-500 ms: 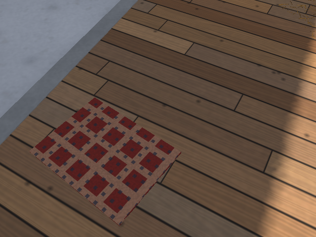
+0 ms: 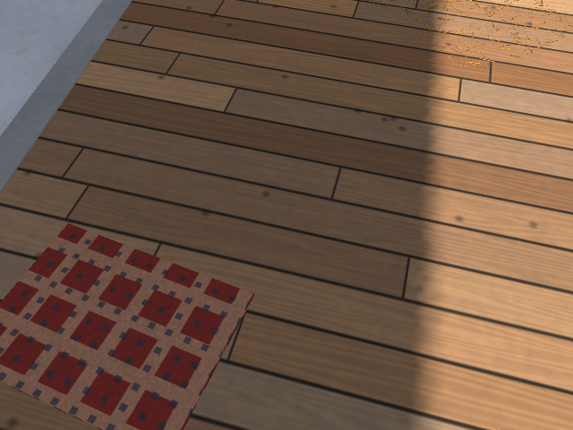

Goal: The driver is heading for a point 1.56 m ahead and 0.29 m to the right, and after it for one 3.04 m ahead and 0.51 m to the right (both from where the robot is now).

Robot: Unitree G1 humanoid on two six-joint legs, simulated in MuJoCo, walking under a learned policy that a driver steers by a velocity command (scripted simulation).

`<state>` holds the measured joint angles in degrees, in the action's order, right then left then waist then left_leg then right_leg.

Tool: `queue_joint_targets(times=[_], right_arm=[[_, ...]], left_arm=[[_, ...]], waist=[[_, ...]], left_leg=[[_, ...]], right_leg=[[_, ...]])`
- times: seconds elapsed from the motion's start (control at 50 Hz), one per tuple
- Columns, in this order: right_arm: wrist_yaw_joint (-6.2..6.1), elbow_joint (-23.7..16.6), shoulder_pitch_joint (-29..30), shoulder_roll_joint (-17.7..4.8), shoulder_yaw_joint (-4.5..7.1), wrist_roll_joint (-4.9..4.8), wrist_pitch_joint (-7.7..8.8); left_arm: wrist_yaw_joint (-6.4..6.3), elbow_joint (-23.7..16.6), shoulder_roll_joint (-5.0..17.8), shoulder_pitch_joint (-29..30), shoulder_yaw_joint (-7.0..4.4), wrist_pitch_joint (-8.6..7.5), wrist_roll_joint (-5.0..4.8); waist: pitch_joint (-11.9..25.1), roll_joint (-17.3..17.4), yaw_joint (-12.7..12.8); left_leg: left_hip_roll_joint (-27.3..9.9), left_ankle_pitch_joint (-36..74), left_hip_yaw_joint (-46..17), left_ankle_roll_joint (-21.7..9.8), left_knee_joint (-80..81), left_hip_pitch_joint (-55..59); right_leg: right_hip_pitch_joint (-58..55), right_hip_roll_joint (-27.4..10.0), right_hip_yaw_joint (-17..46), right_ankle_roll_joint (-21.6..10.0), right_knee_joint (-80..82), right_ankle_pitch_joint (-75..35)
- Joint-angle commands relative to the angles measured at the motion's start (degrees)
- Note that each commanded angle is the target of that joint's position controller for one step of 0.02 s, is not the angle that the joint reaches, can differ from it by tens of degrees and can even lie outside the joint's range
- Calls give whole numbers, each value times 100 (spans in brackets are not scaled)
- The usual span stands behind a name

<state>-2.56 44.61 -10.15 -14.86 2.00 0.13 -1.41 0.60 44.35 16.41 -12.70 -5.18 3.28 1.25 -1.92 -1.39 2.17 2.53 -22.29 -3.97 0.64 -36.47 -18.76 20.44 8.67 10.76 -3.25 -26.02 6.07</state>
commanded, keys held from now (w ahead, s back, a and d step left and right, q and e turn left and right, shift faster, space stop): e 0.48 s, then no key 0.48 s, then w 0.04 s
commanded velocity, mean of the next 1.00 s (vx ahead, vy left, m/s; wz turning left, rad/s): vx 0.01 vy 0.00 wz -0.41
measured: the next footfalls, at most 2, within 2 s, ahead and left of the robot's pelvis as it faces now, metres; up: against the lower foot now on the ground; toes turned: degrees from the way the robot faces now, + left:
left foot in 0.02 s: +0.05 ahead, +0.11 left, +0.00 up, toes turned -6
right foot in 0.50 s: -0.01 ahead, -0.10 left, +0.00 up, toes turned -19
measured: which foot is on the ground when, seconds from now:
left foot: up 0.00-0.00, down 0.02-0.50, up 0.52-0.92, down 0.94-1.00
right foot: down 0.00-0.04, up 0.06-0.48, down 0.50-1.00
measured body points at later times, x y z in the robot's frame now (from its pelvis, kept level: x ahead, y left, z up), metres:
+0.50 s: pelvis -0.01 +0.00 -0.01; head +0.02 -0.02 +0.44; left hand +0.21 +0.21 -0.11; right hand +0.00 -0.30 -0.13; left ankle +0.01 +0.12 -0.74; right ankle -0.05 -0.08 -0.74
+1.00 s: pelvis -0.01 -0.01 +0.01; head +0.00 +0.00 +0.45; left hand +0.17 +0.18 -0.13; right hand -0.05 -0.28 -0.12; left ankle +0.02 +0.10 -0.74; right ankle -0.05 -0.08 -0.74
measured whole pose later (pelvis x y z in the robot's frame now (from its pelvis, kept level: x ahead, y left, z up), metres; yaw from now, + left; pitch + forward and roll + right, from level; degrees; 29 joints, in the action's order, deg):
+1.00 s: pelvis -0.01 -0.01 +0.01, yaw -23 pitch -1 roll +0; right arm -1.2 49.7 -13.9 -13.5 1.2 0.9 -1.7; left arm -0.8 49.6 13.2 -11.5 0.2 0.9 0.9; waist -2.0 -0.9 0.2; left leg 0.0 -13.9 -0.1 -0.4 -25.4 -9.7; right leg 9.7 5.0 2.4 -3.6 -24.6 13.4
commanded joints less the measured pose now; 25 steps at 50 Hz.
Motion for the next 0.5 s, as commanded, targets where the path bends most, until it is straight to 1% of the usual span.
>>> queue_joint_targets(times=[0.02, 0.04, 0.06, 0.08, 0.1, 0.12, 0.14, 0.16, 0.18, 0.22, 0.26, 0.3, 0.36, 0.4, 0.44, 0.46, 0.48, 0.5], right_arm=[[-102, -192, -829, -656, 161, 18, 177], [-148, -324, -660, -1167, 253, 114, 175], [-109, -544, -18, -1533, 324, 198, 142], [-71, -537, -75, -1153, 254, 208, 139], [-42, -576, 170, -804, 152, 146, 152], [-20, -637, 337, -694, 118, 131, 152], [-35, -685, 377, -686, 113, 122, 154], [-34, -711, 294, -663, 106, 128, 152], [-23, -686, 119, -671, 115, 138, 145], [-21, -598, -274, -748, 161, 132, 143], [-19, -517, -532, -851, 216, 128, 145], [10, -491, -570, -919, 256, 141, 146], [92, -504, -428, -1001, 297, 160, 148], [143, -483, -378, -1082, 334, 165, 136], [173, -454, -353, -1153, 366, 137, 114], [179, -448, -278, -1172, 376, 91, 94], [181, -411, -286, -1154, 381, 54, 71], [199, -384, -531, -958, 335, 73, 41]], left_arm=[[-20, -401, 688, 257, -160, -38, -108], [-42, -415, 270, -146, -65, -60, -136], [-94, -447, 501, -16, -133, -91, -55], [-89, -406, 868, 89, -218, -99, 100], [-43, -289, 827, -77, -240, -83, 82], [-2, -187, 751, -277, -226, -34, 65], [59, -130, 721, -378, -217, 17, 52], [105, -119, 705, -394, -200, 48, 28], [132, -166, 674, -253, -176, 67, 2], [162, -290, 596, 69, -121, 91, -24], [186, -376, 537, 270, -78, 118, -32], [211, -445, 491, 377, -40, 137, -47], [237, -556, 406, 477, 27, 140, -89], [228, -617, 425, 468, 41, 124, -122], [218, -661, 440, 411, 43, 89, -135], [203, -639, 414, 276, 47, 56, -107], [157, -588, 436, 95, 46, -8, -45], [88, -556, 787, -94, -26, -105, 61]], waist=[[478, -326, -425], [546, 847, -136], [61, 1504, -133], [66, 837, -102], [84, 612, 85], [114, 649, 174], [192, 879, 167], [238, 947, 92], [243, 912, -23], [249, 915, -265], [281, 993, -418], [315, 1053, -458], [341, 1151, -448], [390, 1249, -433], [428, 1270, -385], [454, 1167, -252], [499, 894, -89], [607, -70, -41]], left_leg=[[-224, 415, -215, -272, 1930, 1188], [-1651, -257, -1607, -594, 2563, 1560], [-2531, 289, -2658, -1200, 2820, 807], [-2441, 1241, -2187, -1384, 2515, 488], [-2020, 1871, -1503, -1248, 2308, 411], [-1671, 2323, -917, -1089, 2173, 525], [-1494, 2646, -573, -1037, 2064, 755], [-1423, 3095, -346, -1053, 1953, 956], [-1418, 3314, -219, -1080, 1882, 1164], [-1541, 3607, -171, -1169, 1772, 1697], [-1691, 3797, -149, -1237, 1686, 2038], [-1799, 3827, -49, -1267, 1631, 2070], [-1852, 3800, 237, -1224, 1524, 1696], [-1895, 3871, 358, -1178, 1385, 1517], [-1961, 3776, 411, -1084, 1161, 1446], [-1924, 3551, 543, -941, 904, 1291], [-1829, 2997, 760, -657, 475, 943], [-1483, 1792, 1120, -285, -562, 67]], right_leg=[[110, -1019, 1625, -206, 418, 1049], [646, -362, 734, 143, -815, 2173], [1424, 316, -463, 284, -1998, 2586], [1074, -221, -327, 333, -2956, 2393], [924, -225, -351, 334, -3383, 2079], [918, -233, -418, 389, -3783, 1831], [1035, -259, -521, 446, -4124, 1691], [1138, -301, -620, 527, -4255, 1677], [1250, -352, -701, 597, -4202, 1658], [1485, -460, -782, 712, -3844, 1685], [1504, -549, -844, 760, -3425, 1782], [1275, -647, -956, 737, -2977, 1899], [558, -736, -1228, 590, -2206, 2001], [138, -703, -1419, 463, -1769, 2044], [-178, -673, -1526, 330, -1196, 1901], [-517, -634, -1575, 243, -617, 1519], [-1054, -599, -1486, 153, 211, 762], [-1881, -1242, -352, -15, 947, 359]])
